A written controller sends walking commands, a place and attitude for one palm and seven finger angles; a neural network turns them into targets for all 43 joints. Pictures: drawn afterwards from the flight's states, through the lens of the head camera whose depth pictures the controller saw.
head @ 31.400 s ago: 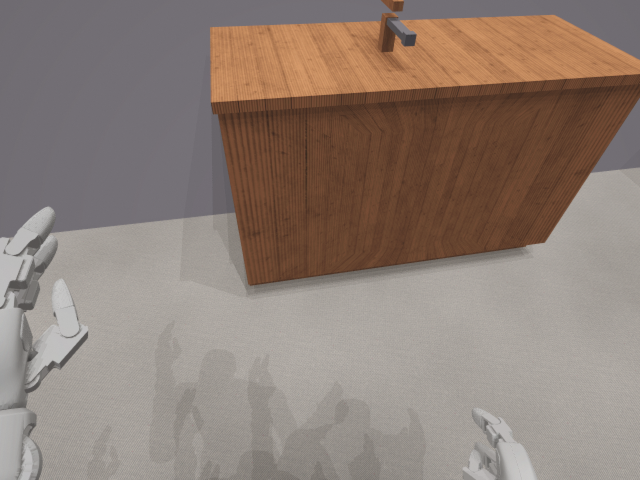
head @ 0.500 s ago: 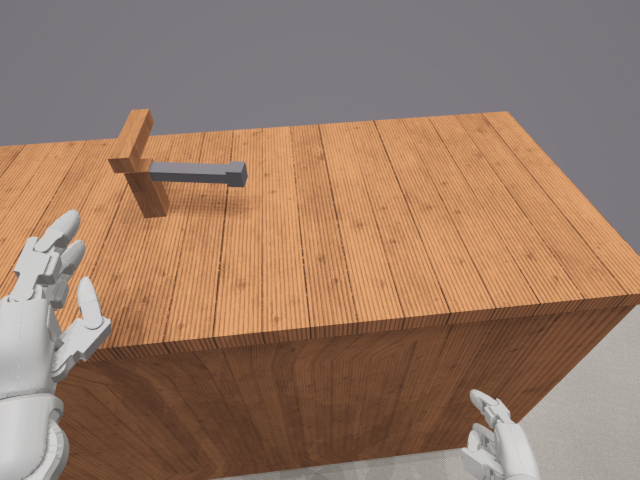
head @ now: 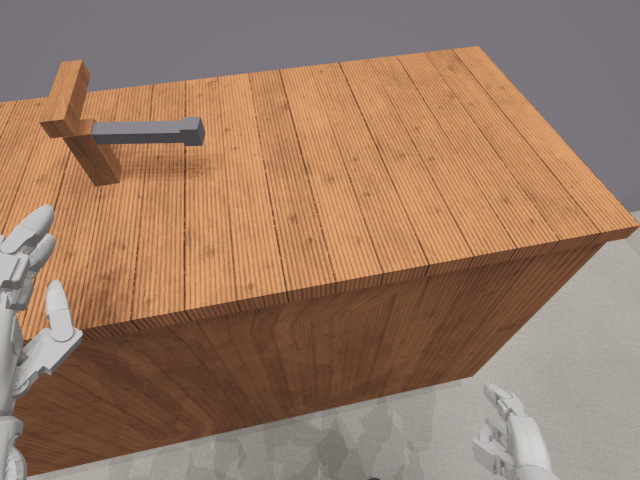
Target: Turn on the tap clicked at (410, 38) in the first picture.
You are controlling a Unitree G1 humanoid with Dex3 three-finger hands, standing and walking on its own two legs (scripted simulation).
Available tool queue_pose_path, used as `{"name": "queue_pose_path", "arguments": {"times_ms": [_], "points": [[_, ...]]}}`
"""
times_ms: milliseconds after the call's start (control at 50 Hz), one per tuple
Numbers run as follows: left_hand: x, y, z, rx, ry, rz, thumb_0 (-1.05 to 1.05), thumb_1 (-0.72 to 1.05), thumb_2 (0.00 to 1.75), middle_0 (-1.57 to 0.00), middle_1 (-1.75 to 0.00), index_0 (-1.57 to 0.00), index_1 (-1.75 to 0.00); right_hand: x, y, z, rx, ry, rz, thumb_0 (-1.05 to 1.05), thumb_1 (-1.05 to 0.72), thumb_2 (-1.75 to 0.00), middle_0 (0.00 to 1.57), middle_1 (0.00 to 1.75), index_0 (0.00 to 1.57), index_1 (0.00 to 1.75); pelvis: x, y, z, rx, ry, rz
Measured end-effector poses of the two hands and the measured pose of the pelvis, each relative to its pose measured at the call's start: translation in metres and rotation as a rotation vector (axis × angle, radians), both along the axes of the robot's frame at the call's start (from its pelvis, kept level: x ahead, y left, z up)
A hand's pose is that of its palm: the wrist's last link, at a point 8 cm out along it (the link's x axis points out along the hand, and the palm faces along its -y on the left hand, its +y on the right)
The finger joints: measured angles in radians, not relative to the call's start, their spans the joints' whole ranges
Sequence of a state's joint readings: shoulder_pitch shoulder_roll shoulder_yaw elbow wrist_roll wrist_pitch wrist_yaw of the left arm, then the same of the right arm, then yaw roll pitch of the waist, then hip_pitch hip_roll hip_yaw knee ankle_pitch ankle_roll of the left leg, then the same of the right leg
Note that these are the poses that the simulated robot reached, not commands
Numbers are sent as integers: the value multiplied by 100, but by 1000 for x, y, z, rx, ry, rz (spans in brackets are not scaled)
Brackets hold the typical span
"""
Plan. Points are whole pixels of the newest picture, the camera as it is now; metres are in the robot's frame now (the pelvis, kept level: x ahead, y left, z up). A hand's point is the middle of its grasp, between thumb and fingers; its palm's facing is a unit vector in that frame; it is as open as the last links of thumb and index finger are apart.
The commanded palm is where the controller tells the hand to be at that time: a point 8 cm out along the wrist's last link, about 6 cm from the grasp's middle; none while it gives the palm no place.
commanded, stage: step back with the hand held close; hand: left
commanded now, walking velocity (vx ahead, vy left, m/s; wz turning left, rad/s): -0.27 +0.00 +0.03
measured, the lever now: (192, 131) +0.52 +0.22 +0.13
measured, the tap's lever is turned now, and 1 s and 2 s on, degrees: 79 79 79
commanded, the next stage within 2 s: stop stepping back and stand still in 1.16 s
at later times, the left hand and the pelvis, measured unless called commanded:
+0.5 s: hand (15, 403) +0.16 +0.25 +0.16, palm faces +0.43 -0.77 -0.47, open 7.4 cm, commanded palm +0.09 +0.29 +0.18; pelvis -0.05 +0.00 -0.02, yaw +2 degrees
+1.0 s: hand (29, 468) +0.11 +0.21 +0.16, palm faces +0.41 -0.82 -0.40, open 7.4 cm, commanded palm +0.05 +0.26 +0.18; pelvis -0.11 -0.02 +0.00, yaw +1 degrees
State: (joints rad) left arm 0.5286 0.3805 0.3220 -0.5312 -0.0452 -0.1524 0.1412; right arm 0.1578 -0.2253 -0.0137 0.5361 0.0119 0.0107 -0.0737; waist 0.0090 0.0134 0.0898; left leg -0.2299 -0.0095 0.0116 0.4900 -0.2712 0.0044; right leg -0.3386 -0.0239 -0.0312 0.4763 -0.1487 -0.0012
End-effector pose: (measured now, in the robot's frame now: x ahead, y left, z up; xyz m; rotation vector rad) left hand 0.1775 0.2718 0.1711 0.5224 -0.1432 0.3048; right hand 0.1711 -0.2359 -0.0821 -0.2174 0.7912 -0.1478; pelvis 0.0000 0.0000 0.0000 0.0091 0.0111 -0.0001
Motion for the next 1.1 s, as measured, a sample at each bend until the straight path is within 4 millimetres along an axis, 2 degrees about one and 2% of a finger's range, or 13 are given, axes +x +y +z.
{"name": "queue_pose_path", "arguments": {"times_ms": [120,260,420,540,680,760,860,920,980,1040,1100], "points": [[-19,2,4,20,-35,20,1,89,90,-21,-31,-22,-30,-16,2,-4,7,-5,6,1,-90,-90,20,30,20,30,-17,-1,-4,0,5,3],[-41,3,0,12,-58,23,1,89,90,-21,-31,-22,-30,-36,6,-8,4,-12,19,1,-90,-90,20,30,20,30,-38,2,-9,-8,15,11],[-57,14,2,39,-95,39,1,89,90,-21,-31,-22,-30,-60,12,-10,-8,5,24,1,-90,-90,20,30,21,30,-52,6,-12,-14,9,25],[-66,12,4,63,-140,63,1,89,90,-21,-31,-21,-30,-60,14,-17,8,-7,58,1,-90,-90,20,30,21,30,-56,-1,-18,-2,-8,40],[-74,3,-2,-6,-150,23,1,89,90,-21,-31,-21,-30,-60,9,-16,-10,12,72,1,-90,-90,20,30,21,30,-67,-1,-19,-5,7,70],[-85,9,-1,31,-140,4,1,89,90,-21,-31,-22,-30,-65,11,-11,-33,-9,60,1,-90,-90,20,30,21,30,-76,3,-20,-15,6,70],[-99,18,13,49,-151,80,1,89,90,-21,-31,-22,-30,-73,19,-5,3,-26,72,1,-90,-90,20,30,20,30,-80,-5,-9,-27,19,51],[-104,8,13,18,-149,102,1,89,90,-21,-31,-21,-30,-77,21,-7,39,-36,109,1,-90,-90,20,30,20,30,-88,-13,-7,-23,26,28],[-104,-14,8,-22,-127,64,1,90,90,-21,-31,-21,-30,-79,18,-9,63,-45,127,1,-90,-90,20,30,21,30,-102,-22,-6,-39,27,13],[-107,-33,5,-46,-88,-8,1,90,90,-21,-31,-21,-30,-88,9,-2,67,-45,95,1,-90,-90,20,30,21,30,-114,-27,0,-8,49,13],[-116,-41,6,-26,-44,-59,1,89,90,-21,-31,-21,-30,-102,-2,9,44,-49,57,1,-90,-90,20,30,21,30,-126,-28,5,22,65,11]]}}
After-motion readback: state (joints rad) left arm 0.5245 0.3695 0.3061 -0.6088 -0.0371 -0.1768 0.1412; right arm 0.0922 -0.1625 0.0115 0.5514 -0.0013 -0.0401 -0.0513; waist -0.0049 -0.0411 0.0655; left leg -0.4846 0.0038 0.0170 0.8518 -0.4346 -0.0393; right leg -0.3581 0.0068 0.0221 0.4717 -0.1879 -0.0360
